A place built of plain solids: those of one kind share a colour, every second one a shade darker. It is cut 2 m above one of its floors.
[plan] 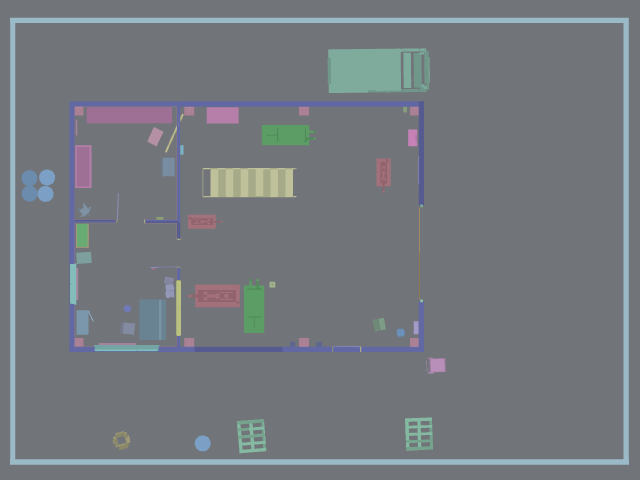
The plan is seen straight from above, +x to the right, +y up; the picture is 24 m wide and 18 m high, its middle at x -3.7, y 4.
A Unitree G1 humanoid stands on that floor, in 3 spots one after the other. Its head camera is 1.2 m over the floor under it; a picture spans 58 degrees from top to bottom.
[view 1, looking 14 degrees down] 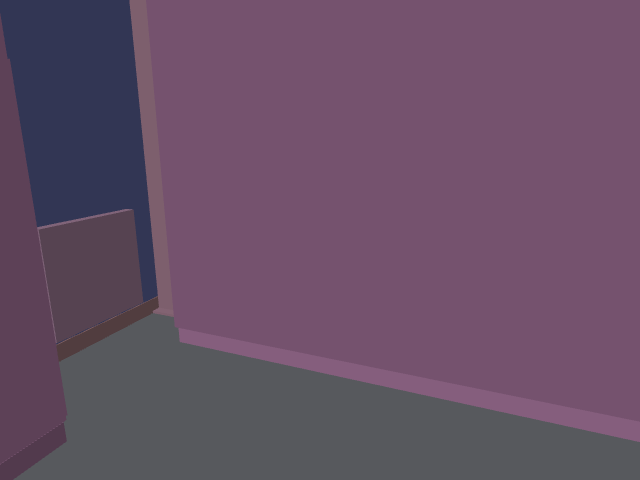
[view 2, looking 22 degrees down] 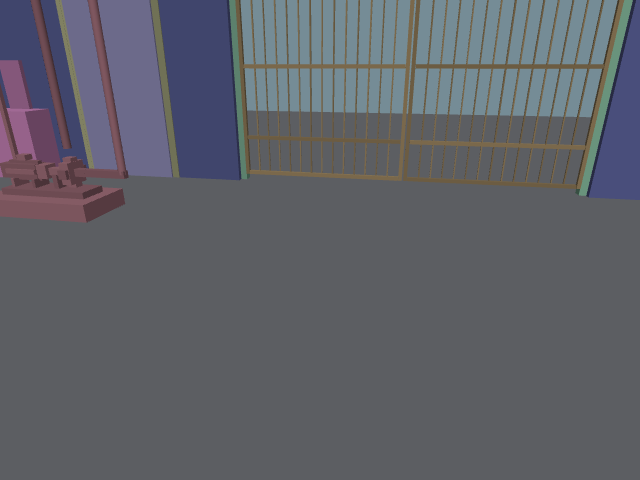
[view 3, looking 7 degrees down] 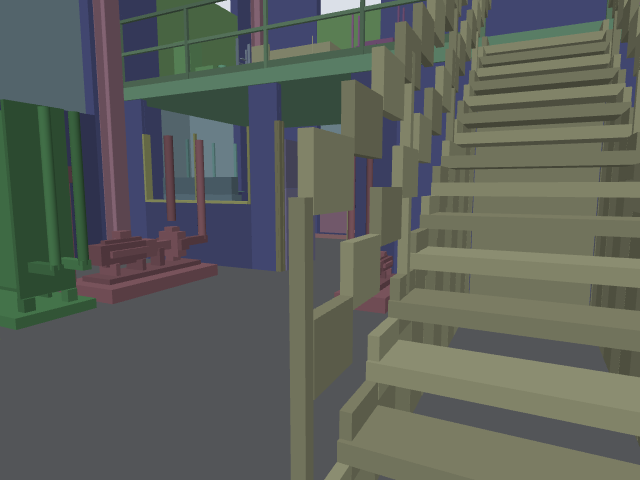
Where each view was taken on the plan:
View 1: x -10.80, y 6.55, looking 112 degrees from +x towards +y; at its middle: row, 2.04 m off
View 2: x -4.50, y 3.50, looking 11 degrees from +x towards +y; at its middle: ground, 3.20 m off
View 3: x -3.74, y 6.15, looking -154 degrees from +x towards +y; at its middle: ground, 9.85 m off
